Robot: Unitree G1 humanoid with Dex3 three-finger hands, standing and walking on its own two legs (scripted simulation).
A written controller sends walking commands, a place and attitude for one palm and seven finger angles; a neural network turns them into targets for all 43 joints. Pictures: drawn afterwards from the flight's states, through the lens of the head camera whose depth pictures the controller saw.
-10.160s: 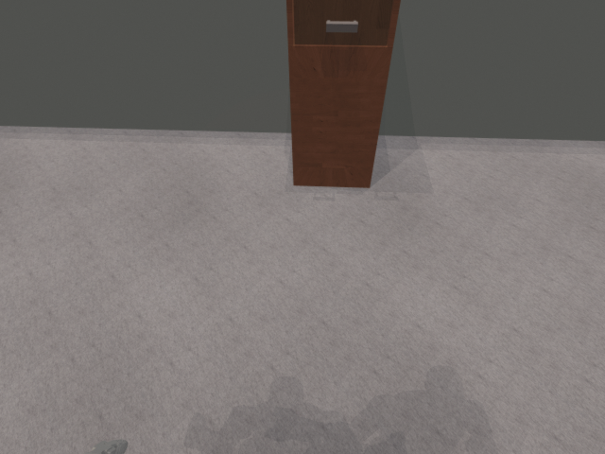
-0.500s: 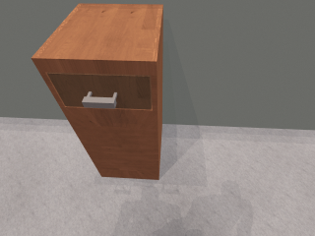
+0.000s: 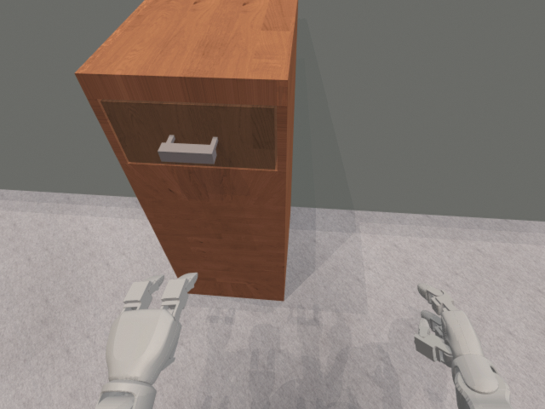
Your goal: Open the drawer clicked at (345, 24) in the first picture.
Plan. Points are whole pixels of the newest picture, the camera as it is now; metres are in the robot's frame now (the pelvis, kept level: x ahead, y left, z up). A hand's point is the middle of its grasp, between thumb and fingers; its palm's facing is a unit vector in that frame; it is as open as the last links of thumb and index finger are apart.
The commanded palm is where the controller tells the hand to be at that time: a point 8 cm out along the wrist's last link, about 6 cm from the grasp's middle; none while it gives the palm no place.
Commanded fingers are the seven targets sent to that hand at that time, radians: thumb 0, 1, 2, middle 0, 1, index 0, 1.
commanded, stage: raise the hand with hooked fingers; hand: left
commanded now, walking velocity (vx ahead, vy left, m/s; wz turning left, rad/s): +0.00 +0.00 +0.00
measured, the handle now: (190, 146) +0.57 +0.25 +0.04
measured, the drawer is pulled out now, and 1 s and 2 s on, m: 0.00 0.00 0.00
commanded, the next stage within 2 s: move the hooked fingers above the handle in 1.48 s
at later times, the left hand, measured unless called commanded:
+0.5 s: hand (127, 290) +0.25 +0.24 +0.05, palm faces +0.03 -0.10 -0.99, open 11.5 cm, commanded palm +0.22 +0.24 +0.12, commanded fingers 0.00 -0.20 0.43 -0.28 -1.00 -0.28 -1.00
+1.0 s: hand (103, 213) +0.31 +0.27 +0.14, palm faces +0.09 -0.04 -1.00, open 13.7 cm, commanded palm +0.28 +0.26 +0.20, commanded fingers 0.00 -0.50 0.30 -0.30 -1.20 -0.30 -1.20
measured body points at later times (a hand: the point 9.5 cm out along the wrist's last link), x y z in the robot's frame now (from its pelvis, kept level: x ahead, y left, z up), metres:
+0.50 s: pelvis +0.01 +0.01 +0.02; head +0.04 -0.02 +0.47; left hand +0.24 +0.24 +0.11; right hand +0.19 -0.20 -0.10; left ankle -0.03 +0.13 -0.71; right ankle +0.06 -0.11 -0.71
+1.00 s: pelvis +0.02 +0.01 +0.03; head +0.04 -0.03 +0.48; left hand +0.30 +0.27 +0.20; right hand +0.26 -0.18 -0.06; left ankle -0.03 +0.13 -0.71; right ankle +0.06 -0.11 -0.71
